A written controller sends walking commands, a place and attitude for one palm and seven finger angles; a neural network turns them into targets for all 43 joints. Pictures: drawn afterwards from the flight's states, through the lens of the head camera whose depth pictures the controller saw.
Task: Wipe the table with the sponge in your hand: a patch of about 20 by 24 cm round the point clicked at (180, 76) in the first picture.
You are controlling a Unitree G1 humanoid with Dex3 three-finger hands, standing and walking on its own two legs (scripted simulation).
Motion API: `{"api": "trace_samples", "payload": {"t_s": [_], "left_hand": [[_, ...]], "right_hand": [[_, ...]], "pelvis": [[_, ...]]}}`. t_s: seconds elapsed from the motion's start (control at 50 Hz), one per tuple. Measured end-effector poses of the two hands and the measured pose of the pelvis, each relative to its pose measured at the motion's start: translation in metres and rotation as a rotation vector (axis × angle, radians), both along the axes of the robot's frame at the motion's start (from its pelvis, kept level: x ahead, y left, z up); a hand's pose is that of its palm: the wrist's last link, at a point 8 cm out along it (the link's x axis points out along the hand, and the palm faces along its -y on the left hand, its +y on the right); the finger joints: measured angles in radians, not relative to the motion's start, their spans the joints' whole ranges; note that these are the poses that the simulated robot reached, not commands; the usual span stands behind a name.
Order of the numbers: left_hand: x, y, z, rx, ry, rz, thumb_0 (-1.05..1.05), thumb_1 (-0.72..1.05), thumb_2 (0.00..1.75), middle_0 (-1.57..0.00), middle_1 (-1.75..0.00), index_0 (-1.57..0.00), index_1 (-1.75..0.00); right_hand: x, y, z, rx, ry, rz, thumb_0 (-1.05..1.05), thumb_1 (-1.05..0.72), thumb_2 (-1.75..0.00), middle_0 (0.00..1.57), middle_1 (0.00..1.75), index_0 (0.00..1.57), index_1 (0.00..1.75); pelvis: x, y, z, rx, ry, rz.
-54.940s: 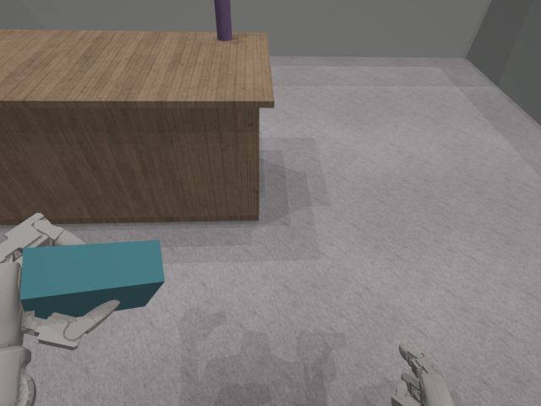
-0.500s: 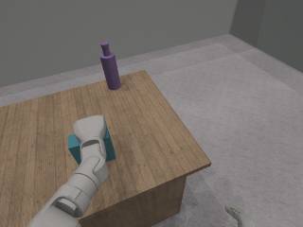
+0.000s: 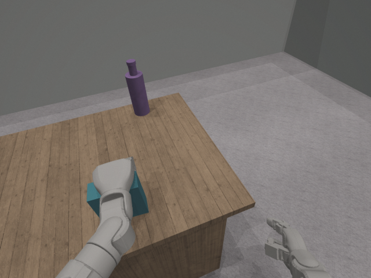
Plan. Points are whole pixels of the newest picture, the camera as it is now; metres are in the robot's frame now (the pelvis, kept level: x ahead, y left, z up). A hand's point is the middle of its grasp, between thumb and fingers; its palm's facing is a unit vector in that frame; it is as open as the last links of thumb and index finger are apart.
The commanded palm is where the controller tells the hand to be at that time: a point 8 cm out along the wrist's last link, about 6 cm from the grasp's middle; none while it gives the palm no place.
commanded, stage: wipe back along the middle lane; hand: left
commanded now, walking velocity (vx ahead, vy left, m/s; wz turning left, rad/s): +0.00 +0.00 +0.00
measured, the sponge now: (122, 203) +0.30 +0.21 -0.02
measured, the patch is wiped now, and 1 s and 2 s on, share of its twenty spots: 0.65 0.70 0.80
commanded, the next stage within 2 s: slide across to the third lane in 0.08 s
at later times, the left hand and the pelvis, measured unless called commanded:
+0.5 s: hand (132, 197) +0.28 +0.16 +0.04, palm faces -0.02 -0.07 -1.00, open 9.4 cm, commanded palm +0.25 +0.14 +0.08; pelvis -0.02 -0.01 +0.00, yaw +0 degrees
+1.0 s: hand (157, 185) +0.32 +0.11 +0.04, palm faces -0.03 -0.06 -1.00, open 9.4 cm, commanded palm +0.29 +0.11 +0.08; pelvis -0.02 -0.03 +0.00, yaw +0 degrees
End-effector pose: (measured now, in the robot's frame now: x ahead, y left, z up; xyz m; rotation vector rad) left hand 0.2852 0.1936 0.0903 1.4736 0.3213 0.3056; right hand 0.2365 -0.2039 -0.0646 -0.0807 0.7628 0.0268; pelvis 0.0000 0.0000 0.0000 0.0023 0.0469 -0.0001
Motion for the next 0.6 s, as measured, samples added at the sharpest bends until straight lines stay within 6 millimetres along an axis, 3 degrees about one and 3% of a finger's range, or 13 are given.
{"api": "trace_samples", "payload": {"t_s": [0.22,0.38,0.6], "left_hand": [[-0.019,-0.010,-0.001,-0.012,-0.004,-0.008,0.03,-0.44,1.08,-0.75,-1.49,-0.77,-1.47],[-0.019,-0.017,0.001,-0.012,0.017,-0.023,0.03,-0.44,1.08,-0.76,-1.47,-0.78,-1.46],[-0.016,-0.043,0.002,0.002,0.015,-0.083,0.02,-0.46,1.08,-0.78,-1.45,-0.80,-1.43]], "right_hand": [[-0.014,-0.005,-0.007,0.015,0.016,-0.008,0.01,-0.91,-0.90,0.20,0.29,0.20,0.30],[-0.025,-0.013,-0.012,0.011,0.022,-0.024,0.01,-0.91,-0.90,0.20,0.29,0.20,0.30],[-0.028,-0.010,-0.015,0.034,0.005,-0.013,0.02,-0.91,-0.90,0.20,0.29,0.20,0.30]], "pelvis": [[-0.006,-0.004,-0.001,0.005,-0.020,-0.007],[-0.013,-0.007,-0.001,0.006,-0.029,-0.004],[-0.020,-0.010,-0.001,0.011,-0.036,0.005]]}}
